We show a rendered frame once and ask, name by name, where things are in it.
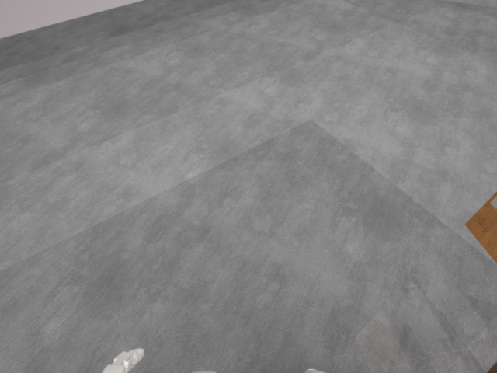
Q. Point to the robot left hand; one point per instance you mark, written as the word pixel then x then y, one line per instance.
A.
pixel 125 361

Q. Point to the cupboard door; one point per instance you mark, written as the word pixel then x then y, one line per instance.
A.
pixel 483 225

